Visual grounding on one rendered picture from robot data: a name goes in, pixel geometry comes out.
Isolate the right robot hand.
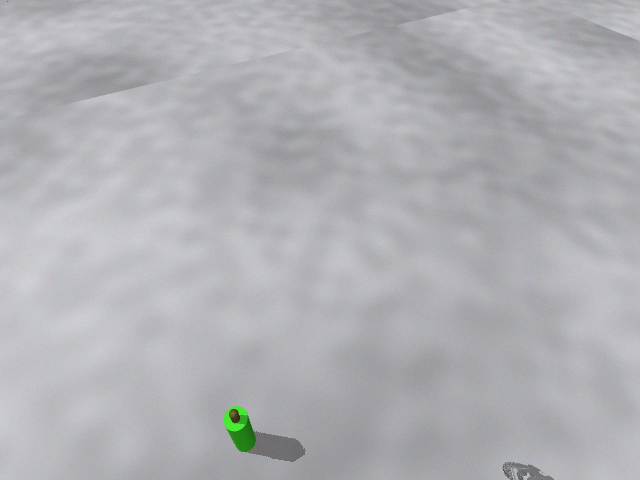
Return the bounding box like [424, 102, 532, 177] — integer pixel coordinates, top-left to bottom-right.
[503, 462, 554, 480]

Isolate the bottle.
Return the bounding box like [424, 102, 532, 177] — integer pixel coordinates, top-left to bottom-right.
[224, 406, 256, 452]

